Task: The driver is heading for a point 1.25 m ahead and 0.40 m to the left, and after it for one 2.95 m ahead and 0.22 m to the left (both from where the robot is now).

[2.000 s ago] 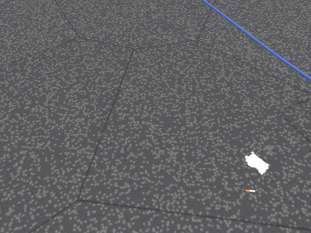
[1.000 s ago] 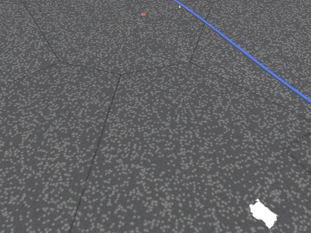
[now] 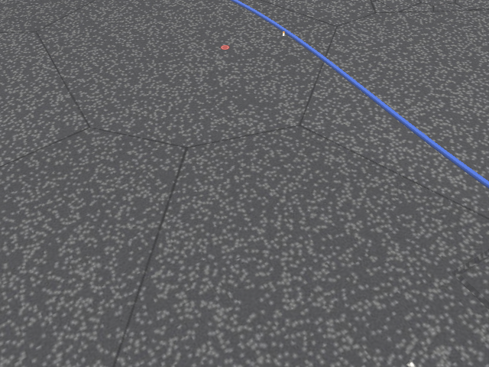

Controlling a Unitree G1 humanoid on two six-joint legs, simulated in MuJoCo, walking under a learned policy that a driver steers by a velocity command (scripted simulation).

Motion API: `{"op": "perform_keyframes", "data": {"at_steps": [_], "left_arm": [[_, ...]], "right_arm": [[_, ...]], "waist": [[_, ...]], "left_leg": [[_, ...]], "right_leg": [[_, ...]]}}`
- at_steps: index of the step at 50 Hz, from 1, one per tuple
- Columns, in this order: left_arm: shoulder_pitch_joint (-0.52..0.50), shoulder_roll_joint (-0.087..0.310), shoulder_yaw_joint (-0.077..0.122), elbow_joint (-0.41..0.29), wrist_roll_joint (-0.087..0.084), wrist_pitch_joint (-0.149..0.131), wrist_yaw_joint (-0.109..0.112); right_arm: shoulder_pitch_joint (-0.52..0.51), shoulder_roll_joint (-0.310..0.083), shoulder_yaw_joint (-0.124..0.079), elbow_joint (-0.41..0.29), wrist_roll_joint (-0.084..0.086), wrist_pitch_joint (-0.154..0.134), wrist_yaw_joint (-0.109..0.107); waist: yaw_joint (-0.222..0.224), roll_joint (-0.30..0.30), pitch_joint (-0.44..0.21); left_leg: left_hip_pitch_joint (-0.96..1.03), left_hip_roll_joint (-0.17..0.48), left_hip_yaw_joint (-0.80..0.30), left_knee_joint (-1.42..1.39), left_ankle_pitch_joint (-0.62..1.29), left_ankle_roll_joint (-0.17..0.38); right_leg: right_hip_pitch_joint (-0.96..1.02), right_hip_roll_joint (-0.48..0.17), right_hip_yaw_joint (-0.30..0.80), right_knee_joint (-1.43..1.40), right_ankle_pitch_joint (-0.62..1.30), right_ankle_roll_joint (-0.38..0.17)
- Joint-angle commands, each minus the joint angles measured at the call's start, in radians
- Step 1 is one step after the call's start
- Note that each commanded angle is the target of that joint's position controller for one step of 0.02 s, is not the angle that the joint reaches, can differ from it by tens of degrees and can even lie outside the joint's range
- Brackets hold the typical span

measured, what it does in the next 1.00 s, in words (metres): walks ahead, turning left: left foot, then right foot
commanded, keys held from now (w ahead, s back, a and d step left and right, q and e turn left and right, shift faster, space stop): w+q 0.74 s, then w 0.26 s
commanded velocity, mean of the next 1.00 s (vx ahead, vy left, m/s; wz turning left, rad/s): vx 0.46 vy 0.00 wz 0.42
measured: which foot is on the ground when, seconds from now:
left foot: down 0.00-0.06, up 0.08-0.50, down 0.52-1.00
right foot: down 0.00-0.52, up 0.54-0.98, down 1.00-1.00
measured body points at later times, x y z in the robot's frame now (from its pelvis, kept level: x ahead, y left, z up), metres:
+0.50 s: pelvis +0.21 +0.01 -0.02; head +0.24 +0.01 +0.43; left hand +0.06 +0.23 -0.15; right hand +0.49 -0.13 -0.11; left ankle +0.33 +0.11 -0.72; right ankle +0.00 -0.12 -0.72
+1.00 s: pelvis +0.49 +0.08 +0.00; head +0.52 +0.10 +0.45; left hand +0.60 +0.38 -0.08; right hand +0.63 -0.17 -0.13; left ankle +0.32 +0.11 -0.73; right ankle +0.66 +0.04 -0.73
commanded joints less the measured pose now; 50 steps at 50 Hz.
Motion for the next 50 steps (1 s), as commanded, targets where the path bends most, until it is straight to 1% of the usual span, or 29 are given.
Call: {"op": "perform_keyframes", "data": {"at_steps": [1, 2, 3, 4, 5, 6, 7, 8, 10, 12, 15, 19, 22, 24, 25, 26, 27, 28, 29, 30, 31, 33, 36, 38, 41, 45, 48, 49, 50], "left_arm": [[0.015, 0.055, 0.013, -0.050, -0.006, -0.041, -0.008], [0.118, 0.080, 0.027, -0.005, 0.000, -0.041, -0.004], [0.258, 0.147, 0.053, 0.043, 0.015, -0.032, 0.003], [0.386, 0.244, 0.080, 0.057, 0.018, -0.026, 0.006], [0.376, 0.208, 0.068, 0.050, 0.035, -0.028, 0.007], [0.291, 0.129, 0.044, 0.020, 0.034, -0.034, 0.009], [0.218, 0.112, 0.036, -0.002, 0.028, -0.036, 0.003], [0.168, 0.119, 0.033, -0.013, 0.023, -0.033, -0.004], [0.135, 0.082, 0.017, -0.023, 0.035, -0.022, -0.010], [0.134, 0.099, 0.016, -0.027, 0.047, -0.019, -0.005], [0.107, 0.144, 0.018, -0.044, 0.053, -0.022, 0.012], [0.160, 0.187, 0.025, -0.036, 0.032, -0.021, 0.026], [0.136, 0.223, 0.034, -0.049, 0.024, -0.014, 0.034], [0.090, 0.258, 0.044, -0.074, 0.027, 0.001, 0.037], [0.042, 0.265, 0.045, -0.095, 0.023, 0.000, 0.030], [0.040, 0.216, 0.031, -0.126, 0.041, -0.015, 0.017], [0.158, 0.081, -0.009, -0.175, 0.027, -0.054, -0.012], [0.014, 0.173, 0.014, -0.212, -0.008, -0.096, -0.027], [-0.067, 0.215, 0.025, -0.250, -0.032, -0.104, -0.024], [-0.076, 0.215, 0.031, -0.248, -0.015, -0.097, -0.009], [-0.055, 0.220, 0.042, -0.241, 0.006, -0.080, 0.003], [-0.022, 0.206, 0.050, -0.261, 0.025, -0.047, 0.008], [-0.134, 0.186, 0.044, -0.327, 0.051, -0.028, 0.018], [-0.219, 0.169, 0.037, -0.356, 0.051, -0.026, 0.020], [-0.326, 0.142, 0.019, -0.380, 0.038, -0.034, 0.005], [-0.424, 0.177, 0.019, -0.424, 0.024, -0.052, -0.026], [-0.382, 0.210, 0.028, -0.434, 0.024, -0.064, -0.039], [-0.291, 0.230, 0.039, -0.411, 0.026, -0.067, -0.036], [-0.137, 0.273, 0.056, -0.379, 0.037, -0.070, -0.030]], "right_arm": [[-0.092, -0.159, -0.022, -0.084, 0.016, -0.008, 0.003], [-0.170, -0.158, -0.022, -0.115, 0.026, 0.005, 0.003], [-0.231, -0.118, -0.014, -0.146, 0.027, 0.005, 0.003], [-0.234, -0.052, 0.002, -0.181, 0.025, -0.012, 0.004], [-0.205, -0.086, -0.006, -0.170, 0.021, -0.026, 0.002], [-0.161, -0.101, -0.013, -0.151, 0.024, -0.030, 0.009], [-0.130, -0.088, -0.013, -0.137, 0.029, -0.027, 0.014], [-0.132, -0.076, -0.014, -0.133, 0.025, -0.024, 0.014], [-0.143, -0.064, -0.021, -0.137, 0.017, -0.008, 0.024], [-0.182, -0.035, -0.016, -0.163, 0.013, 0.010, 0.037], [-0.333, -0.012, 0.001, -0.241, 0.008, 0.015, 0.045], [-0.456, -0.023, 0.011, -0.312, 0.005, 0.014, 0.071], [-0.440, -0.071, -0.008, -0.339, 0.004, 0.012, 0.085], [-0.249, -0.143, -0.044, -0.306, 0.003, 0.021, 0.086], [-0.079, -0.203, -0.077, -0.266, 0.001, 0.027, 0.075], [0.043, -0.272, -0.099, -0.237, -0.001, 0.041, 0.051], [0.000, -0.333, -0.098, -0.278, -0.018, 0.030, 0.048], [0.034, -0.256, -0.082, -0.259, -0.027, 0.026, 0.043], [-0.038, -0.192, -0.067, -0.264, -0.018, 0.013, 0.043], [-0.145, -0.159, -0.054, -0.292, -0.008, 0.001, 0.051], [-0.209, -0.134, -0.043, -0.313, -0.010, -0.006, 0.054], [-0.227, -0.135, -0.039, -0.324, -0.011, -0.006, 0.047], [-0.159, -0.184, -0.048, -0.319, -0.016, -0.008, 0.024], [-0.097, -0.194, -0.051, -0.311, -0.014, -0.004, 0.012], [-0.018, -0.181, -0.045, -0.294, -0.002, 0.001, 0.007], [0.057, -0.184, -0.039, -0.271, -0.004, 0.007, 0.006], [0.056, -0.206, -0.044, -0.272, -0.012, 0.018, 0.002], [0.033, -0.204, -0.041, -0.280, -0.012, 0.020, 0.003], [0.009, -0.177, -0.030, -0.295, -0.019, 0.017, 0.008]], "waist": [[0.074, 0.098, 0.098], [0.132, 0.073, 0.080], [0.184, -0.041, 0.049], [0.205, -0.298, 0.000], [0.179, -0.272, 0.034], [0.120, -0.151, 0.083], [0.081, -0.112, 0.095], [0.060, -0.088, 0.109], [0.041, -0.095, 0.099], [0.037, -0.097, 0.106], [0.053, -0.077, 0.165], [0.073, -0.082, 0.169], [0.013, -0.132, 0.099], [-0.097, -0.185, -0.018], [-0.189, -0.166, -0.098], [-0.203, 0.005, -0.184], [-0.061, 0.206, -0.347], [-0.133, 0.104, -0.325], [-0.097, 0.055, -0.156], [-0.025, -0.070, -0.065], [0.022, -0.084, -0.032], [0.070, -0.040, -0.001], [0.050, 0.005, 0.029], [0.011, 0.028, 0.026], [-0.053, 0.054, 0.011], [-0.095, 0.068, 0.020], [-0.051, 0.104, 0.006], [0.002, 0.106, -0.033], [0.074, 0.079, -0.151]], "left_leg": [[-0.033, 0.268, -0.429, -0.339, -0.122, 0.179], [-0.184, 0.182, -0.305, -0.275, -0.027, 0.123], [-0.367, 0.079, -0.166, -0.064, 0.058, 0.054], [-0.551, -0.048, -0.015, 0.262, 0.023, -0.003], [-0.646, -0.034, -0.100, 0.468, -0.150, 0.004], [-0.702, 0.005, -0.174, 0.574, -0.092, 0.025], [-0.708, 0.026, -0.186, 0.599, -0.012, 0.038], [-0.708, 0.048, -0.183, 0.574, 0.063, 0.045], [-0.627, 0.067, -0.134, 0.545, 0.159, 0.039], [-0.580, 0.064, -0.090, 0.503, 0.239, 0.019], [-0.507, 0.059, -0.025, 0.276, 0.361, 0.005], [-0.430, 0.049, 0.066, 0.109, 0.382, 0.033], [-0.305, -0.017, 0.139, 0.079, 0.281, 0.089], [-0.079, -0.066, 0.146, 0.071, 0.210, 0.137], [0.171, -0.071, 0.099, -0.026, 0.270, 0.177], [0.463, 0.110, -0.194, -0.048, 0.220, 0.240], [0.732, 0.378, -0.815, -0.172, 0.118, 0.460], [0.682, 0.351, -0.834, -0.319, -0.015, 0.410], [0.524, 0.309, -0.663, -0.343, -0.001, 0.346], [0.324, 0.256, -0.539, -0.364, 0.093, 0.297], [0.181, 0.211, -0.447, -0.375, 0.171, 0.269], [0.008, 0.160, -0.364, -0.399, 0.231, 0.258], [-0.113, 0.114, -0.274, -0.408, 0.353, 0.250], [-0.096, 0.087, -0.244, -0.385, 0.365, 0.219], [-0.032, 0.079, -0.226, -0.353, 0.317, 0.178], [0.139, 0.161, -0.317, -0.270, 0.302, 0.178], [0.230, 0.204, -0.369, -0.194, 0.434, 0.152], [0.229, 0.173, -0.346, -0.117, 0.581, 0.133], [0.157, 0.119, -0.296, 0.069, 0.644, 0.105]], "right_leg": [[-0.048, -0.034, 0.011, -0.199, 0.048, -0.030], [0.195, -0.024, 0.006, -0.329, 0.182, -0.020], [0.415, -0.107, 0.122, -0.367, 0.201, -0.016], [0.581, -0.318, 0.455, -0.507, 0.152, -0.086], [0.545, -0.431, 0.594, -0.508, 0.224, -0.146], [0.534, -0.414, 0.507, -0.492, 0.295, -0.121], [0.512, -0.372, 0.391, -0.495, 0.366, -0.073], [0.485, -0.343, 0.287, -0.507, 0.456, -0.034], [0.405, -0.276, 0.120, -0.515, 0.609, 0.018], [0.321, -0.244, 0.030, -0.547, 0.652, 0.020], [0.199, -0.215, -0.066, -0.605, 0.653, 0.033], [0.256, -0.249, -0.139, -0.590, 0.782, 0.048], [0.354, -0.275, -0.187, -0.426, 1.253, 0.060], [0.353, -0.290, -0.186, -0.153, 1.467, 0.055], [0.239, -0.256, -0.189, 0.077, 1.365, 0.071], [-0.056, -0.164, -0.174, 0.454, 0.695, 0.099], [-0.425, 0.033, 0.007, 0.804, -0.100, 0.129], [-0.541, -0.003, 0.168, 0.847, -0.038, 0.090], [-0.586, -0.055, 0.144, 0.767, 0.061, 0.067], [-0.517, -0.102, 0.130, 0.670, 0.133, 0.073], [-0.436, -0.133, 0.126, 0.597, 0.167, 0.089], [-0.335, -0.165, 0.116, 0.503, 0.183, 0.119], [-0.327, -0.153, 0.068, 0.315, 0.308, 0.167], [-0.333, -0.127, 0.057, 0.143, 0.446, 0.173], [-0.284, -0.082, 0.041, -0.094, 0.602, 0.162], [-0.327, -0.065, 0.053, -0.199, 0.546, 0.127], [-0.258, -0.037, 0.038, -0.257, 0.406, 0.078], [-0.129, -0.015, 0.017, -0.299, 0.414, 0.048], [0.112, -0.079, 0.076, -0.265, 0.467, -0.009]]}}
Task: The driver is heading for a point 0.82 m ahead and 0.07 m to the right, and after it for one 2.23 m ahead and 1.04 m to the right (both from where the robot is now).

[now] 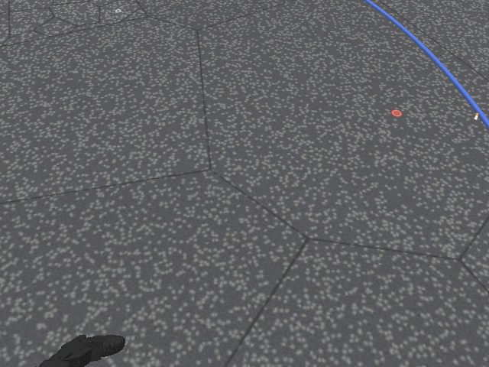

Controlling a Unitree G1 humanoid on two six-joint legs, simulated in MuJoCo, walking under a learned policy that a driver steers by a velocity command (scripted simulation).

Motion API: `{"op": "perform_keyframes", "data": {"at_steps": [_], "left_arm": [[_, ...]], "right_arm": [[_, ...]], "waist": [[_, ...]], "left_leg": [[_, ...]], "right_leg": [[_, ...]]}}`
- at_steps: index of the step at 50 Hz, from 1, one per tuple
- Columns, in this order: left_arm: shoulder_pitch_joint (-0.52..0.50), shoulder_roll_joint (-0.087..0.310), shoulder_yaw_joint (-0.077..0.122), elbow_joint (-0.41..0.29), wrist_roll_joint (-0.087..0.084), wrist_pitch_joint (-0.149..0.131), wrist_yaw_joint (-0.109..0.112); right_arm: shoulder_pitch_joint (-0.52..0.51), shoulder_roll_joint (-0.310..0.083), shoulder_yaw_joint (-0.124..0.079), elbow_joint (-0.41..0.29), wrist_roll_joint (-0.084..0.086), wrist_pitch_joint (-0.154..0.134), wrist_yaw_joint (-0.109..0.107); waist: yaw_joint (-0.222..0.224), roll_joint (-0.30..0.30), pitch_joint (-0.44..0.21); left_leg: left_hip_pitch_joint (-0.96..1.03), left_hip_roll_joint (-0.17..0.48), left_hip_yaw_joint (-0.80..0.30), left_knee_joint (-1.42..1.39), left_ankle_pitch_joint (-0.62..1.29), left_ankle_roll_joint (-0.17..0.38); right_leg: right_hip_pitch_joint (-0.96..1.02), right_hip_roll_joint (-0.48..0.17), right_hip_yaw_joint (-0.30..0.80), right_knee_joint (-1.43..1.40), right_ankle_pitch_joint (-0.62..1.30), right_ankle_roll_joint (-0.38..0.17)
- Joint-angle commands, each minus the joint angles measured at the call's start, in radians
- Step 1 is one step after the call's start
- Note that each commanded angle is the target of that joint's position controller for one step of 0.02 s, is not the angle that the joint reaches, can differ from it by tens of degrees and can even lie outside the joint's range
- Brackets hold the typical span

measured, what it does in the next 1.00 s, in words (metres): walks ahead: left foot, then right foot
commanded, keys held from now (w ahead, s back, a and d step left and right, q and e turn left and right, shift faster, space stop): w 0.34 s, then no key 0.58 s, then s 0.08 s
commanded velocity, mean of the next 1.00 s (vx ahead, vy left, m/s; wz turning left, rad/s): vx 0.28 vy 0.00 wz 0.05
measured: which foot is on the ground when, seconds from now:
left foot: down 0.00-0.00, up 0.02-0.48, down 0.50-1.00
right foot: down 0.00-0.50, up 0.52-0.84, down 0.86-1.00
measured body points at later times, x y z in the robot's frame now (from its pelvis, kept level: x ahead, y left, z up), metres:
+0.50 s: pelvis +0.26 +0.01 +0.00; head +0.29 +0.01 +0.45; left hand +0.24 +0.29 -0.13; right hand +0.50 -0.21 -0.07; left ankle +0.40 +0.12 -0.72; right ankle +0.13 -0.12 -0.72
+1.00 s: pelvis +0.36 +0.01 +0.01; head +0.36 +0.00 +0.46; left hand +0.44 +0.28 -0.12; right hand +0.47 -0.23 -0.13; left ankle +0.40 +0.12 -0.73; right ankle +0.37 -0.12 -0.73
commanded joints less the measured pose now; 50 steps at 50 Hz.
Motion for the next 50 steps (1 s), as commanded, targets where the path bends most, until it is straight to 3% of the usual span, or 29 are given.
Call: {"op": "perform_keyframes", "data": {"at_steps": [1, 2, 3, 4, 5, 6, 7, 10, 16, 20, 22, 24, 25, 26, 27, 28, 29, 30, 31, 32, 35, 39, 42, 43, 44, 45, 46, 47, 50], "left_arm": [[0.348, 0.265, 0.086, -0.005, 0.022, -0.020, 0.012], [0.427, 0.257, 0.092, 0.040, 0.006, -0.005, -0.001], [0.399, 0.166, 0.068, 0.030, -0.013, 0.002, 0.001], [0.319, 0.133, 0.055, 0.017, -0.015, 0.013, 0.005], [0.256, 0.125, 0.048, 0.007, -0.008, 0.019, 0.003], [0.223, 0.108, 0.041, 0.003, -0.001, 0.020, -0.002], [0.209, 0.102, 0.037, 0.006, 0.005, 0.019, -0.007], [0.223, 0.120, 0.043, 0.027, -0.004, 0.012, -0.010], [0.302, 0.165, 0.056, 0.071, -0.018, 0.032, 0.010], [0.360, 0.169, 0.054, 0.111, -0.020, 0.052, 0.016], [0.351, 0.177, 0.055, 0.118, -0.020, 0.064, 0.022], [0.303, 0.186, 0.056, 0.109, -0.022, 0.070, 0.029], [0.312, 0.163, 0.046, 0.099, -0.013, 0.067, 0.031], [0.385, 0.091, 0.018, 0.081, 0.013, 0.056, 0.028], [0.525, 0.047, 0.000, 0.124, 0.001, 0.052, 0.019], [0.489, 0.147, 0.027, 0.140, -0.020, 0.061, 0.016], [0.389, 0.161, 0.032, 0.113, -0.031, 0.073, 0.020], [0.325, 0.148, 0.033, 0.102, -0.019, 0.090, 0.031], [0.311, 0.138, 0.037, 0.100, -0.008, 0.111, 0.042], [0.335, 0.116, 0.034, 0.106, -0.003, 0.130, 0.049], [0.357, 0.070, 0.025, 0.119, 0.003, 0.145, 0.064], [0.288, 0.083, 0.027, 0.115, 0.003, 0.152, 0.065], [0.264, 0.082, 0.028, 0.115, 0.023, 0.151, 0.061], [0.258, 0.110, 0.031, 0.104, 0.029, 0.149, 0.063], [0.223, 0.184, 0.048, 0.105, 0.017, 0.149, 0.066], [0.220, 0.142, 0.045, 0.117, 0.013, 0.143, 0.060], [0.213, 0.101, 0.034, 0.123, 0.017, 0.135, 0.056], [0.186, 0.088, 0.030, 0.123, 0.021, 0.127, 0.054], [0.194, 0.121, 0.041, 0.124, 0.004, 0.107, 0.054]], "right_arm": [[0.008, -0.062, 0.000, -0.084, -0.008, -0.021, 0.003], [0.107, -0.037, 0.014, -0.067, 0.010, -0.037, 0.009], [0.027, -0.129, -0.005, -0.071, 0.026, -0.042, 0.011], [-0.075, -0.147, -0.009, -0.095, 0.024, -0.042, 0.012], [-0.125, -0.131, -0.007, -0.109, 0.008, -0.042, 0.010], [-0.137, -0.117, -0.012, -0.112, -0.005, -0.038, 0.009], [-0.115, -0.099, -0.012, -0.110, -0.005, -0.032, 0.009], [-0.108, -0.059, -0.005, -0.110, -0.007, -0.018, 0.006], [-0.312, -0.029, 0.010, -0.162, -0.009, -0.031, 0.015], [-0.412, -0.039, 0.009, -0.202, -0.007, -0.042, 0.033], [-0.402, -0.061, 0.001, -0.207, -0.012, -0.050, 0.043], [-0.263, -0.103, -0.019, -0.162, -0.026, -0.055, 0.039], [-0.160, -0.160, -0.036, -0.135, -0.036, -0.058, 0.031], [-0.055, -0.228, -0.044, -0.126, -0.066, -0.051, 0.020], [-0.020, -0.192, -0.032, -0.111, -0.051, -0.033, 0.023], [-0.035, -0.151, -0.024, -0.113, -0.022, -0.017, 0.029], [-0.122, -0.130, -0.017, -0.120, -0.009, -0.010, 0.028], [-0.202, -0.095, -0.004, -0.128, -0.012, -0.008, 0.027], [-0.266, -0.073, 0.005, -0.133, -0.021, -0.007, 0.027], [-0.306, -0.081, 0.002, -0.129, -0.037, -0.005, 0.028], [-0.336, -0.085, -0.002, -0.105, -0.050, -0.010, 0.022], [-0.310, -0.091, -0.002, -0.066, -0.037, 0.004, 0.007], [-0.291, -0.052, 0.016, -0.038, -0.025, 0.017, 0.003], [-0.264, -0.038, 0.022, -0.025, -0.028, 0.017, 0.003], [-0.208, -0.047, 0.014, -0.017, -0.028, 0.017, 0.003], [-0.227, -0.060, 0.012, -0.008, -0.030, 0.022, -0.004], [-0.238, -0.066, 0.009, -0.005, -0.027, 0.026, -0.008], [-0.239, -0.056, 0.010, 0.001, -0.024, 0.031, -0.013], [-0.235, -0.094, -0.006, 0.013, -0.023, 0.035, -0.018]], "waist": [[0.187, -0.046, -0.318], [0.173, -0.287, -0.400], [0.193, -0.168, -0.261], [0.183, -0.073, -0.122], [0.153, -0.008, -0.046], [0.125, 0.001, -0.002], [0.099, -0.027, -0.001], [0.080, -0.057, -0.004], [0.139, -0.045, 0.026], [0.165, -0.055, 0.051], [0.142, -0.073, 0.021], [0.060, -0.074, -0.062], [0.024, -0.027, -0.146], [0.028, 0.148, -0.306], [0.051, 0.301, -0.466], [0.028, 0.198, -0.426], [0.045, 0.148, -0.278], [0.069, 0.088, -0.185], [0.104, 0.087, -0.131], [0.136, 0.124, -0.112], [0.156, 0.158, -0.116], [0.124, 0.144, -0.112], [0.136, 0.109, -0.043], [0.122, 0.070, -0.014], [0.059, -0.050, 0.026], [0.077, -0.084, 0.039], [0.078, -0.091, 0.048], [0.070, -0.100, 0.054], [0.083, -0.050, -0.011]], "left_leg": [[-0.346, 0.089, -0.012, 0.531, 0.512, 0.024], [-0.609, 0.006, 0.014, 0.767, -0.114, -0.018], [-0.739, 0.068, -0.030, 0.861, -0.096, -0.012], [-0.766, 0.118, 0.017, 0.857, 0.004, -0.011], [-0.737, 0.156, 0.054, 0.798, 0.079, -0.016], [-0.699, 0.187, 0.065, 0.737, 0.123, -0.021], [-0.646, 0.205, 0.071, 0.699, 0.145, -0.026], [-0.620, 0.220, 0.104, 0.594, 0.206, -0.051], [-0.570, 0.195, 0.146, 0.208, 0.502, -0.066], [-0.534, 0.151, 0.160, 0.084, 0.519, -0.049], [-0.484, 0.134, 0.154, 0.039, 0.482, -0.022], [-0.277, 0.093, 0.181, -0.035, 0.535, 0.015], [-0.078, 0.158, 0.141, -0.024, 0.806, 0.049], [0.294, 0.405, -0.108, 0.083, 1.203, 0.172], [0.433, 0.558, -0.323, 0.065, 1.286, 0.301], [0.340, 0.501, -0.290, 0.023, 1.083, 0.273], [0.203, 0.454, -0.201, -0.027, 0.919, 0.231], [0.051, 0.409, -0.145, -0.076, 0.799, 0.202], [-0.098, 0.375, -0.093, -0.124, 0.718, 0.178], [-0.224, 0.346, -0.045, -0.168, 0.673, 0.167], [-0.328, 0.301, 0.050, -0.201, 0.648, 0.170], [-0.319, 0.305, 0.027, -0.221, 0.311, 0.151], [-0.376, 0.247, 0.027, -0.201, 0.001, 0.062], [-0.387, 0.215, 0.036, -0.163, -0.044, 0.017], [-0.376, 0.144, 0.102, -0.135, -0.014, -0.019], [-0.277, 0.121, 0.145, -0.092, 0.062, -0.040], [-0.226, 0.123, 0.148, -0.064, 0.113, -0.040], [-0.199, 0.135, 0.143, -0.050, 0.183, -0.033], [-0.181, 0.152, 0.135, 0.002, 0.425, -0.015]], "right_leg": [[0.721, -0.260, 0.333, 0.020, 0.011, -0.205], [0.899, -0.411, 0.700, -0.098, -0.185, -0.304], [0.830, -0.388, 0.691, -0.136, -0.357, -0.257], [0.680, -0.346, 0.544, -0.163, -0.324, -0.213], [0.542, -0.301, 0.447, -0.199, -0.229, -0.197], [0.449, -0.261, 0.378, -0.232, -0.142, -0.187], [0.392, -0.234, 0.328, -0.258, -0.095, -0.181], [0.337, -0.203, 0.218, -0.304, 0.055, -0.194], [0.341, -0.161, 0.083, -0.323, 0.093, -0.152], [0.420, -0.190, 0.081, -0.242, 0.234, -0.131], [0.470, -0.203, 0.090, -0.165, 0.317, -0.103], [0.469, -0.159, 0.069, -0.011, 0.448, -0.059], [0.390, -0.099, 0.032, 0.147, 0.363, -0.017], [0.096, -0.006, -0.007, 0.476, -0.064, 0.045], [-0.053, 0.056, 0.079, 0.704, -0.701, 0.078], [-0.090, 0.015, 0.136, 0.779, -0.695, 0.082], [-0.156, -0.023, 0.089, 0.769, -0.634, 0.087], [-0.142, -0.059, 0.069, 0.713, -0.563, 0.097], [-0.067, -0.087, 0.070, 0.642, -0.508, 0.103], [0.037, -0.089, 0.056, 0.593, -0.451, 0.110], [0.175, -0.075, 0.026, 0.419, -0.372, 0.112], [0.243, -0.068, 0.020, 0.233, -0.248, 0.091], [0.340, -0.057, 0.009, 0.032, -0.153, 0.054], [0.343, -0.113, 0.072, -0.025, -0.125, 0.030], [0.264, -0.129, 0.084, -0.026, -0.231, 0.001], [0.150, -0.104, 0.080, -0.067, -0.397, -0.001], [0.106, -0.094, 0.076, -0.093, -0.438, 0.015], [0.095, -0.090, 0.071, -0.093, -0.363, 0.036], [0.191, -0.085, 0.054, -0.005, -0.045, 0.046]]}}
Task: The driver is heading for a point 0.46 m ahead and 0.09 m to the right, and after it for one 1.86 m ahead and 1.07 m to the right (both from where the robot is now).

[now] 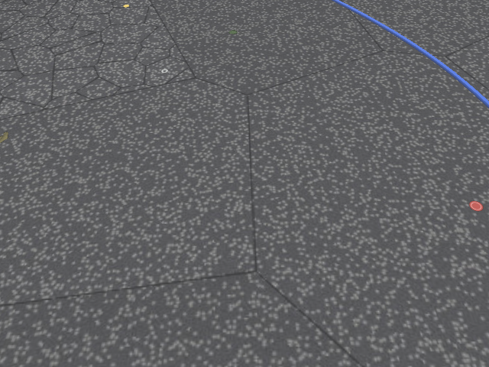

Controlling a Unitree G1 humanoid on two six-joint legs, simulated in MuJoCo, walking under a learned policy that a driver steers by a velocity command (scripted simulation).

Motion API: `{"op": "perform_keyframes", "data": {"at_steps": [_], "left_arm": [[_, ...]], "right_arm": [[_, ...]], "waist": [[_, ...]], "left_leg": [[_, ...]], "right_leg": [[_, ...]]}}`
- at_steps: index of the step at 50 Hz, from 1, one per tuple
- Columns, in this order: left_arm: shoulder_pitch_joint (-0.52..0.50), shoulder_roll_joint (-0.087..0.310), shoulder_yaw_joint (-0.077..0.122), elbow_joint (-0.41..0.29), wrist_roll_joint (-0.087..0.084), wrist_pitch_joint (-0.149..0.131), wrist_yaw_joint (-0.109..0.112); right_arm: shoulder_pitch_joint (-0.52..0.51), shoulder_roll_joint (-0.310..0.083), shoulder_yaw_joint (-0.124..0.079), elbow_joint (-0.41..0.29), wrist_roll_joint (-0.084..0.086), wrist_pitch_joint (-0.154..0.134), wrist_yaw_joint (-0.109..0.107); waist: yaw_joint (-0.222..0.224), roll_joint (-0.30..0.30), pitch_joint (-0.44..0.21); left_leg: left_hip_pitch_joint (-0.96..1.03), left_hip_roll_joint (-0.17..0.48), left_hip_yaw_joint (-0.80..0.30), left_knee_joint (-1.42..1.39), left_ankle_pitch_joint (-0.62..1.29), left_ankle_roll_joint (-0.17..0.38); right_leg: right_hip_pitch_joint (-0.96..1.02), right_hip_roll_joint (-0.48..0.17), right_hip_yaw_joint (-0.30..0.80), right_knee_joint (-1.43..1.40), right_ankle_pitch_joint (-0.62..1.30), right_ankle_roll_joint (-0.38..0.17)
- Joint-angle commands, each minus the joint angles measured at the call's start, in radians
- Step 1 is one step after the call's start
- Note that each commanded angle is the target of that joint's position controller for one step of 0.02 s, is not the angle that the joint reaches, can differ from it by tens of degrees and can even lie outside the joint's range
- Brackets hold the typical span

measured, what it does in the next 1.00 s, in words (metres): walks backwards: right foot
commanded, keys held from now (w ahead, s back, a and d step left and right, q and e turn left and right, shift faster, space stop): s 0.32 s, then no key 0.46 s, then w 0.22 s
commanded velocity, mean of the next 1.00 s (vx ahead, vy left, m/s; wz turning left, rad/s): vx -0.05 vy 0.00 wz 0.00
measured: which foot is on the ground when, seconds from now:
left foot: down 0.00-0.58, up 0.60-1.00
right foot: down 0.00-0.28, up 0.30-0.54, down 0.56-1.00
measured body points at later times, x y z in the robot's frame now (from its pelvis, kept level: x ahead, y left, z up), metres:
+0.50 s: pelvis -0.07 -0.01 +0.00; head -0.04 -0.02 +0.45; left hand +0.01 +0.27 -0.13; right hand +0.06 -0.29 -0.12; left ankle +0.04 +0.11 -0.73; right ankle -0.14 -0.12 -0.68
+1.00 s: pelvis -0.10 -0.03 +0.01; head -0.09 -0.03 +0.46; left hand -0.07 +0.24 -0.13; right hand -0.01 -0.30 -0.12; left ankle -0.14 +0.08 -0.73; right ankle -0.15 -0.12 -0.73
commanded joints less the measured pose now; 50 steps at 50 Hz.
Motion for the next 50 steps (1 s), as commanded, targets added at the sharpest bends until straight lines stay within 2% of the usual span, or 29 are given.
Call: {"op": "perform_keyframes", "data": {"at_steps": [1, 3, 7, 12, 13, 14, 15, 16, 17, 18, 19, 21, 22, 25, 27, 28, 29, 30, 31, 32, 34, 36, 39, 41, 43, 44, 47, 49, 50], "left_arm": [[0.003, 0.158, 0.040, -0.045, -0.015, -0.024, 0.006], [0.004, 0.167, 0.047, -0.049, -0.018, -0.012, 0.018], [0.001, 0.177, 0.055, -0.057, -0.011, 0.018, 0.036], [-0.038, 0.195, 0.063, -0.069, -0.007, 0.037, 0.041], [-0.046, 0.190, 0.063, -0.069, -0.008, 0.038, 0.041], [-0.049, 0.178, 0.061, -0.067, -0.009, 0.040, 0.042], [-0.063, 0.148, 0.056, -0.065, -0.013, 0.045, 0.044], [-0.052, 0.116, 0.050, -0.067, -0.011, 0.052, 0.044], [-0.050, 0.144, 0.061, -0.060, -0.017, 0.059, 0.039], [-0.028, 0.152, 0.070, -0.040, -0.037, 0.064, 0.037], [0.010, 0.149, 0.071, -0.019, -0.036, 0.068, 0.039], [0.036, 0.129, 0.063, -0.003, -0.014, 0.060, 0.042], [0.050, 0.113, 0.055, 0.001, -0.012, 0.054, 0.040], [0.068, 0.111, 0.043, 0.013, -0.030, 0.049, 0.019], [0.138, 0.113, 0.043, 0.061, -0.028, 0.059, -0.007], [0.144, 0.101, 0.036, 0.072, -0.015, 0.063, -0.021], [0.141, 0.154, 0.041, 0.053, -0.005, 0.072, -0.017], [0.084, 0.229, 0.047, 0.011, 0.048, 0.047, -0.031], [0.036, 0.206, 0.042, 0.007, 0.079, 0.011, -0.028], [-0.040, 0.189, 0.037, 0.006, 0.061, -0.018, -0.018], [-0.121, 0.116, 0.014, -0.003, 0.009, -0.045, -0.005], [-0.063, 0.071, -0.003, 0.032, -0.006, -0.048, 0.002], [0.023, 0.106, 0.002, 0.067, -0.012, -0.035, 0.008], [0.076, 0.143, 0.015, 0.085, -0.016, -0.023, 0.009], [0.110, 0.198, 0.041, 0.089, -0.031, -0.016, 0.005], [0.121, 0.210, 0.050, 0.089, -0.035, -0.016, 0.004], [0.123, 0.196, 0.062, 0.087, -0.044, -0.030, 0.002], [0.071, 0.193, 0.067, 0.074, -0.052, -0.032, -0.001], [0.016, 0.194, 0.068, 0.060, -0.059, -0.029, -0.003]], "right_arm": [[-0.014, -0.153, -0.044, -0.043, 0.009, -0.004, -0.012], [-0.022, -0.155, -0.053, -0.046, 0.016, 0.010, -0.020], [-0.014, -0.142, -0.060, -0.044, 0.010, 0.047, -0.034], [0.008, -0.154, -0.069, -0.043, -0.001, 0.074, -0.030], [0.015, -0.167, -0.072, -0.043, -0.002, 0.076, -0.029], [0.022, -0.189, -0.077, -0.044, -0.004, 0.077, -0.030], [0.034, -0.221, -0.083, -0.045, -0.008, 0.075, -0.032], [0.013, -0.249, -0.080, -0.062, -0.026, 0.064, -0.036], [0.017, -0.226, -0.067, -0.073, -0.041, 0.048, -0.042], [-0.050, -0.217, -0.060, -0.087, -0.034, 0.035, -0.046], [-0.121, -0.216, -0.058, -0.101, -0.015, 0.027, -0.046], [-0.168, -0.205, -0.053, -0.092, 0.014, 0.028, -0.049], [-0.168, -0.198, -0.052, -0.079, 0.020, 0.034, -0.051], [-0.078, -0.213, -0.063, -0.030, 0.036, 0.048, -0.065], [-0.044, -0.210, -0.069, -0.017, 0.063, 0.059, -0.067], [0.010, -0.180, -0.068, -0.002, 0.054, 0.060, -0.058], [0.038, -0.102, -0.052, -0.001, 0.021, 0.054, -0.042], [-0.113, -0.150, -0.072, -0.065, 0.020, 0.037, -0.040], [-0.164, -0.208, -0.093, -0.064, 0.038, 0.034, -0.042], [-0.108, -0.206, -0.101, -0.029, 0.040, 0.038, -0.042], [-0.009, -0.176, -0.101, 0.040, 0.012, 0.048, -0.048], [0.012, -0.139, -0.093, 0.066, 0.010, 0.040, -0.038], [-0.067, -0.096, -0.068, 0.049, 0.019, 0.028, -0.028], [-0.092, -0.106, -0.058, 0.041, 0.030, 0.026, -0.028], [-0.118, -0.139, -0.057, 0.027, 0.040, 0.019, -0.030], [-0.130, -0.145, -0.055, 0.019, 0.043, 0.010, -0.029], [-0.120, -0.129, -0.048, 0.024, 0.045, -0.025, -0.016], [-0.063, -0.122, -0.050, 0.053, 0.047, -0.047, -0.003], [0.009, -0.118, -0.054, 0.084, 0.046, -0.053, 0.002]], "waist": [[0.003, -0.073, -0.046], [0.008, -0.062, -0.075], [0.012, -0.067, -0.106], [0.006, -0.085, -0.099], [0.003, -0.057, -0.090], [-0.001, 0.009, -0.079], [-0.016, 0.120, -0.067], [-0.033, 0.271, -0.095], [-0.049, 0.214, -0.132], [-0.010, 0.125, -0.124], [0.028, 0.076, -0.102], [0.044, 0.082, -0.085], [0.046, 0.108, -0.086], [0.003, 0.199, -0.098], [0.016, 0.143, -0.039], [-0.001, 0.036, -0.018], [-0.022, -0.235, -0.033], [0.036, -0.315, 0.064], [0.027, -0.189, 0.113], [-0.020, -0.161, 0.123], [-0.059, -0.153, 0.111], [-0.052, -0.128, 0.062], [0.018, -0.135, 0.030], [0.055, -0.140, 0.021], [0.086, -0.148, 0.077], [0.094, -0.151, 0.107], [0.082, -0.121, 0.114], [0.033, -0.108, 0.076], [-0.016, -0.104, 0.049]], "left_leg": [[0.063, 0.068, -0.062, -0.006, 0.240, 0.043], [0.058, 0.067, -0.054, 0.036, 0.327, 0.055], [0.038, 0.055, -0.039, 0.100, 0.324, 0.054], [0.035, 0.051, -0.053, 0.119, 0.190, 0.055], [0.040, 0.072, -0.078, 0.078, 0.181, 0.068], [0.044, 0.120, -0.130, -0.009, 0.185, 0.097], [0.034, 0.224, -0.246, -0.141, 0.209, 0.172], [0.032, 0.375, -0.414, -0.240, 0.271, 0.285], [0.032, 0.420, -0.450, -0.267, 0.253, 0.334], [-0.008, 0.379, -0.381, -0.258, 0.175, 0.297], [-0.024, 0.329, -0.317, -0.262, 0.065, 0.239], [-0.007, 0.268, -0.252, -0.271, -0.024, 0.178], [0.007, 0.242, -0.223, -0.272, -0.031, 0.161], [0.081, 0.247, -0.242, -0.278, -0.069, 0.139], [0.029, 0.210, -0.216, -0.239, -0.176, 0.098], [-0.038, 0.150, -0.153, -0.130, -0.220, 0.058], [-0.223, 0.053, -0.026, 0.124, -0.292, -0.012], [-0.256, -0.012, -0.088, 0.193, -0.360, -0.018], [-0.196, 0.006, -0.169, 0.315, -0.278, -0.013], [-0.204, -0.011, -0.201, 0.365, -0.188, -0.008], [-0.204, 0.013, -0.214, 0.400, -0.100, -0.032], [-0.157, 0.045, -0.166, 0.362, -0.060, -0.061], [-0.109, 0.071, -0.097, 0.212, -0.092, -0.087], [-0.094, 0.056, -0.055, 0.129, -0.139, -0.084], [-0.154, 0.036, -0.015, 0.118, -0.221, -0.063], [-0.195, 0.043, -0.020, 0.120, -0.258, -0.046], [-0.213, 0.062, -0.036, 0.079, -0.272, 0.012], [-0.078, 0.049, -0.012, -0.063, -0.175, 0.047], [0.077, 0.032, 0.015, -0.174, -0.068, 0.063]], "right_leg": [[0.006, -0.045, 0.044, -0.064, 0.284, -0.048], [0.018, -0.050, 0.047, -0.028, 0.410, -0.076], [0.018, -0.093, 0.092, -0.026, 0.524, -0.132], [-0.048, -0.130, 0.138, -0.057, 0.375, -0.167], [-0.073, -0.108, 0.116, -0.041, 0.288, -0.151], [-0.102, -0.056, 0.064, 0.012, 0.165, -0.117], [-0.127, 0.044, -0.031, 0.165, 0.009, -0.066], [-0.156, 0.114, -0.053, 0.430, -0.276, -0.032], [-0.181, 0.100, 0.062, 0.677, -0.407, -0.024], [-0.168, 0.108, 0.125, 0.777, -0.363, -0.026], [-0.167, 0.097, 0.117, 0.780, -0.294, -0.020], [-0.150, 0.082, 0.043, 0.663, -0.221, 0.007], [-0.116, 0.071, 0.002, 0.548, -0.214, 0.018], [0.029, 0.038, -0.005, 0.149, -0.243, -0.006], [0.124, 0.071, -0.069, -0.158, -0.060, -0.068], [0.155, 0.048, -0.011, -0.221, -0.065, -0.098], [0.220, -0.161, 0.228, -0.241, 0.021, -0.153], [-0.098, -0.356, 0.430, -0.360, 0.028, -0.289], [-0.164, -0.304, 0.411, -0.402, -0.108, -0.294], [-0.131, -0.236, 0.331, -0.399, -0.138, -0.241], [-0.038, -0.167, 0.222, -0.356, -0.007, -0.163], [0.049, -0.137, 0.152, -0.309, 0.189, -0.137], [0.150, -0.123, 0.128, -0.244, 0.391, -0.133], [0.187, -0.137, 0.185, -0.276, 0.156, -0.169], [0.207, -0.185, 0.310, -0.353, -0.227, -0.239], [0.228, -0.218, 0.373, -0.383, -0.316, -0.267], [0.293, -0.257, 0.412, -0.390, -0.233, -0.298], [0.262, -0.222, 0.337, -0.357, -0.097, -0.276], [0.182, -0.184, 0.271, -0.320, -0.015, -0.250]]}}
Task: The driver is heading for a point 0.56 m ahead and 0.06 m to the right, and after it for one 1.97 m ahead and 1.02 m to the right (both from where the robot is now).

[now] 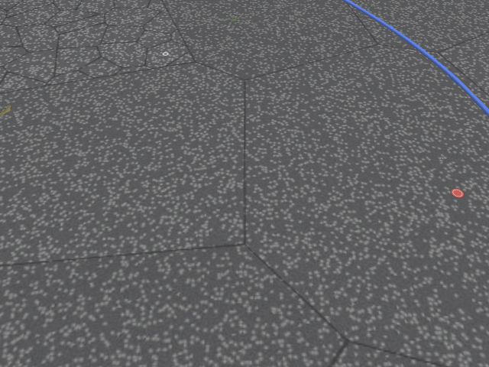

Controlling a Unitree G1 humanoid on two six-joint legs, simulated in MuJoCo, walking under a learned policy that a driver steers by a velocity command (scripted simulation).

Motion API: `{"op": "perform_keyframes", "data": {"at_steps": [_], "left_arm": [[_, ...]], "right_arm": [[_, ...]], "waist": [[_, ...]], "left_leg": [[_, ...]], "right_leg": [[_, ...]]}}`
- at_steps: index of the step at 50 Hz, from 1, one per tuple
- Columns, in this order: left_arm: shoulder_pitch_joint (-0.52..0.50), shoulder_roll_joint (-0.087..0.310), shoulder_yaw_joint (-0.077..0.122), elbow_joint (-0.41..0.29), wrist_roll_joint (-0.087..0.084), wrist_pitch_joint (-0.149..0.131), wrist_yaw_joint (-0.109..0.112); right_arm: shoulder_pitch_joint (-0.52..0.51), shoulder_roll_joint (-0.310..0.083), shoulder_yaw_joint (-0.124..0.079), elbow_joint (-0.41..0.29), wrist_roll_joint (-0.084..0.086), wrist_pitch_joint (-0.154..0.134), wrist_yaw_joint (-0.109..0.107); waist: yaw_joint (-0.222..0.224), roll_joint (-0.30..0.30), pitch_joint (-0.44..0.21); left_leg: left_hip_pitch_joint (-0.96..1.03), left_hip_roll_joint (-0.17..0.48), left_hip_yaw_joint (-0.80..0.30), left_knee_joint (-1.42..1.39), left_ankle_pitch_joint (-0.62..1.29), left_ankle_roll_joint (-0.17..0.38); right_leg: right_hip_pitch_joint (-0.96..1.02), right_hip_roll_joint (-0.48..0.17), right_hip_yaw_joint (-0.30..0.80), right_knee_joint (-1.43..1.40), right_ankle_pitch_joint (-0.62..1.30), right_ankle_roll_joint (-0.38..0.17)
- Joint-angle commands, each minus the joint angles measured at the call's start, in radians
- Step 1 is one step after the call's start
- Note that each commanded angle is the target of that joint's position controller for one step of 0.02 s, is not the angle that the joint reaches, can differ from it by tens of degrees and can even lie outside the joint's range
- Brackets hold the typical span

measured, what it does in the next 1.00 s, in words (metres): walks ahead: left foot, then right foot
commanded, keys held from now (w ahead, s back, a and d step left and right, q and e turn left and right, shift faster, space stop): w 0.16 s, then no key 0.46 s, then w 0.38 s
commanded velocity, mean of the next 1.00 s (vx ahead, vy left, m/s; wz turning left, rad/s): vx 0.24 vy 0.00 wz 0.00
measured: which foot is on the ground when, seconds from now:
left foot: up 0.00-0.02, down 0.04-0.46, up 0.48-0.80, down 0.82-1.00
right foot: down 0.00-0.04, up 0.06-0.42, down 0.44-0.80, up 0.82-1.00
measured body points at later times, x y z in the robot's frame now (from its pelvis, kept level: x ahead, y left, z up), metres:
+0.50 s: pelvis +0.16 +0.00 -0.02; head +0.20 -0.01 +0.42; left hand +0.37 +0.24 -0.12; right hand +0.14 -0.27 -0.17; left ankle -0.02 +0.12 -0.69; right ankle +0.29 -0.09 -0.74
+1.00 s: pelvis +0.26 +0.01 +0.01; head +0.26 +0.04 +0.46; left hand +0.43 +0.28 -0.11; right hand +0.21 -0.26 -0.12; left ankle +0.21 +0.11 -0.74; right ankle +0.35 -0.15 -0.67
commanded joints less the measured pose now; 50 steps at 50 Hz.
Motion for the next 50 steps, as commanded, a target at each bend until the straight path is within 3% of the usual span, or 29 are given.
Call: {"op": "perform_keyframes", "data": {"at_steps": [1, 2, 3, 4, 5, 6, 9, 13, 17, 20, 21, 22, 23, 24, 25, 26, 27, 28, 31, 35, 39, 40, 41, 42, 43, 44, 46, 48, 50], "left_arm": [[-0.082, 0.156, 0.039, -0.060, -0.011, -0.010, -0.005], [-0.151, 0.097, 0.021, -0.088, 0.001, -0.022, -0.016], [-0.184, 0.044, 0.008, -0.132, 0.018, -0.044, -0.022], [-0.206, 0.100, 0.021, -0.141, 0.009, -0.057, -0.023], [-0.179, 0.123, 0.027, -0.131, -0.016, -0.062, -0.034], [-0.163, 0.122, 0.026, -0.120, -0.023, -0.065, -0.042], [-0.188, 0.117, 0.028, -0.131, 0.005, -0.067, -0.049], [-0.300, 0.039, -0.005, -0.182, 0.021, -0.064, -0.050], [-0.355, 0.069, -0.004, -0.212, 0.012, -0.053, -0.059], [-0.224, 0.140, 0.023, -0.173, 0.024, -0.053, -0.061], [-0.128, 0.161, 0.037, -0.138, 0.031, -0.054, -0.058], [-0.054, 0.208, 0.048, -0.120, 0.044, -0.054, -0.050], [0.006, 0.246, 0.045, -0.111, 0.072, -0.043, -0.045], [0.028, 0.164, 0.018, -0.102, 0.057, -0.035, -0.053], [-0.070, 0.153, 0.013, -0.116, 0.030, -0.031, -0.059], [-0.180, 0.126, 0.004, -0.136, 0.024, -0.027, -0.055], [-0.246, 0.093, -0.010, -0.141, 0.034, -0.026, -0.053], [-0.293, 0.086, -0.013, -0.142, 0.046, -0.026, -0.051], [-0.309, 0.100, -0.007, -0.125, 0.065, -0.021, -0.045], [-0.258, 0.201, 0.028, -0.111, 0.018, -0.007, -0.019], [-0.306, 0.151, 0.023, -0.128, -0.010, 0.002, -0.009], [-0.331, 0.114, 0.014, -0.143, -0.009, 0.002, -0.011], [-0.330, 0.034, -0.005, -0.158, -0.003, 0.000, -0.017], [-0.324, 0.050, 0.002, -0.178, -0.007, -0.014, -0.022], [-0.322, 0.109, 0.016, -0.171, -0.014, -0.030, -0.024], [-0.277, 0.137, 0.026, -0.150, -0.011, -0.036, -0.028], [-0.265, 0.135, 0.036, -0.121, 0.014, -0.038, -0.027], [-0.293, 0.095, 0.033, -0.116, 0.021, -0.038, -0.033], [-0.328, 0.064, 0.025, -0.123, 0.014, -0.038, -0.037]], "right_arm": [[0.114, -0.101, -0.027, 0.016, -0.001, -0.035, 0.009], [0.255, -0.135, -0.041, 0.055, 0.000, -0.030, 0.003], [0.341, -0.235, -0.065, 0.063, 0.003, -0.029, 0.001], [0.333, -0.189, -0.050, 0.060, -0.010, -0.045, 0.007], [0.262, -0.134, -0.031, 0.038, -0.021, -0.058, 0.009], [0.206, -0.115, -0.023, 0.012, -0.022, -0.065, 0.013], [0.152, -0.085, -0.001, -0.014, -0.025, -0.058, 0.026], [0.144, -0.127, 0.003, -0.029, -0.043, -0.038, 0.004], [0.223, -0.153, 0.001, -0.002, -0.029, -0.038, -0.003], [0.168, -0.158, -0.004, -0.014, -0.022, -0.031, -0.007], [0.158, -0.151, -0.003, -0.017, -0.022, -0.024, -0.006], [0.202, -0.133, 0.003, -0.022, -0.038, -0.024, -0.002], [0.363, -0.036, 0.032, -0.002, -0.052, -0.028, 0.008], [0.400, -0.027, 0.035, 0.031, -0.027, -0.029, 0.016], [0.327, -0.110, 0.010, 0.015, -0.005, -0.020, 0.017], [0.234, -0.109, 0.007, -0.012, 0.002, -0.007, 0.008], [0.191, -0.095, 0.005, -0.017, -0.007, 0.012, -0.006], [0.200, -0.082, 0.001, -0.017, -0.017, 0.032, -0.019], [0.228, -0.043, 0.008, -0.012, -0.035, 0.051, -0.036], [0.201, -0.104, -0.009, -0.027, -0.039, 0.038, -0.024], [0.273, -0.049, -0.006, 0.030, -0.048, 0.017, -0.009], [0.327, -0.054, -0.006, 0.053, -0.051, 0.011, -0.008], [0.393, -0.093, -0.010, 0.064, -0.046, -0.002, -0.012], [0.331, -0.213, -0.034, 0.035, -0.036, -0.015, -0.009], [0.236, -0.211, -0.034, 0.001, -0.053, -0.038, -0.015], [0.169, -0.167, -0.024, -0.022, -0.047, -0.058, -0.016], [0.173, -0.125, -0.017, -0.026, -0.024, -0.070, -0.005], [0.247, -0.086, -0.007, -0.007, -0.025, -0.075, -0.005], [0.290, -0.089, -0.007, 0.001, -0.030, -0.072, -0.007]], "waist": [[-0.097, -0.057, 0.012], [-0.160, 0.035, -0.055], [-0.173, 0.253, -0.081], [-0.174, 0.206, -0.026], [-0.127, 0.132, 0.046], [-0.102, 0.114, 0.074], [-0.058, 0.091, 0.121], [-0.066, 0.096, 0.138], [-0.069, 0.133, 0.097], [0.021, 0.146, 0.002], [0.072, 0.119, -0.052], [0.083, 0.040, -0.136], [0.022, -0.173, -0.310], [0.029, -0.205, -0.465], [0.014, -0.118, -0.334], [-0.006, -0.069, -0.175], [-0.028, -0.025, -0.082], [-0.061, -0.050, -0.044], [-0.086, -0.113, -0.036], [-0.081, -0.145, -0.079], [-0.152, -0.085, -0.002], [-0.175, -0.017, 0.031], [-0.169, 0.204, 0.015], [-0.128, 0.310, 0.104], [-0.089, 0.245, 0.154], [-0.045, 0.203, 0.152], [-0.044, 0.143, 0.099], [-0.066, 0.121, 0.071], [-0.085, 0.126, 0.070]], "left_leg": [[0.177, 0.011, -0.002, -0.189, 0.182, 0.051], [0.407, 0.104, -0.128, -0.193, 0.160, 0.077], [0.560, 0.294, -0.432, -0.239, 0.132, 0.183], [0.536, 0.391, -0.567, -0.294, 0.098, 0.265], [0.495, 0.373, -0.506, -0.306, 0.057, 0.251], [0.460, 0.324, -0.431, -0.324, 0.040, 0.215], [0.298, 0.255, -0.258, -0.358, 0.364, 0.157], [0.037, 0.127, -0.045, -0.347, 0.763, 0.113], [0.098, 0.166, -0.059, -0.306, 0.800, 0.096], [0.204, 0.191, -0.077, -0.150, 0.938, 0.062], [0.206, 0.155, -0.062, -0.016, 0.958, 0.040], [0.094, 0.100, -0.040, 0.166, 0.772, 0.002], [-0.197, -0.015, -0.024, 0.535, 0.154, -0.055], [-0.210, -0.075, -0.149, 0.718, -0.330, -0.073], [-0.242, -0.021, -0.169, 0.775, -0.309, -0.070], [-0.292, 0.019, -0.116, 0.754, -0.258, -0.069], [-0.272, 0.050, -0.098, 0.688, -0.206, -0.072], [-0.195, 0.076, -0.099, 0.607, -0.156, -0.073], [-0.067, 0.062, -0.054, 0.406, -0.098, -0.077], [-0.026, 0.036, 0.005, 0.290, -0.006, -0.035], [0.121, 0.011, 0.054, 0.056, 0.054, 0.039], [0.147, 0.041, -0.003, -0.081, -0.022, 0.073], [0.220, 0.242, -0.299, -0.254, -0.230, 0.130], [0.151, 0.397, -0.613, -0.416, -0.473, 0.227], [0.073, 0.406, -0.652, -0.458, -0.491, 0.233], [0.090, 0.362, -0.558, -0.442, -0.370, 0.186], [0.146, 0.290, -0.386, -0.425, -0.180, 0.119], [0.176, 0.254, -0.285, -0.419, -0.028, 0.107], [0.188, 0.235, -0.223, -0.418, 0.062, 0.110]], "right_leg": [[-0.117, -0.218, 0.229, -0.069, 0.081, -0.124], [-0.303, -0.135, 0.110, 0.136, 0.115, -0.064], [-0.569, 0.007, -0.043, 0.398, -0.064, 0.014], [-0.711, -0.012, 0.011, 0.610, -0.284, 0.029], [-0.783, -0.072, 0.069, 0.714, -0.227, 0.016], [-0.805, -0.106, 0.066, 0.744, -0.141, 0.009], [-0.741, -0.151, 0.031, 0.692, 0.027, 0.036], [-0.475, -0.082, -0.070, 0.389, 0.230, 0.074], [-0.340, -0.040, -0.044, 0.194, 0.355, 0.035], [-0.207, -0.014, -0.015, 0.150, 0.326, -0.019], [-0.088, -0.001, -0.028, 0.095, 0.389, -0.042], [0.118, -0.097, 0.048, 0.128, 0.734, -0.076], [0.459, -0.371, 0.344, 0.193, 1.053, -0.256], [0.456, -0.459, 0.538, 0.090, 1.010, -0.342], [0.276, -0.411, 0.451, 0.024, 0.718, -0.296], [0.116, -0.359, 0.358, -0.032, 0.500, -0.240], [-0.046, -0.312, 0.286, -0.088, 0.357, -0.200], [-0.175, -0.271, 0.227, -0.129, 0.236, -0.164], [-0.305, -0.215, 0.148, -0.172, 0.132, -0.160], [-0.297, -0.263, 0.242, -0.265, -0.299, -0.157], [-0.407, -0.211, 0.173, -0.222, -0.377, -0.084], [-0.442, -0.155, 0.112, -0.103, -0.353, -0.042], [-0.558, -0.055, -0.005, 0.265, -0.284, 0.012], [-0.725, 0.005, -0.013, 0.440, -0.186, 0.015], [-0.736, -0.039, 0.073, 0.539, -0.116, -0.004], [-0.745, -0.059, 0.096, 0.562, -0.018, -0.005], [-0.715, -0.080, 0.070, 0.543, 0.077, 0.012], [-0.688, -0.088, 0.040, 0.525, 0.166, 0.034], [-0.669, -0.094, 0.019, 0.459, 0.218, 0.051]]}}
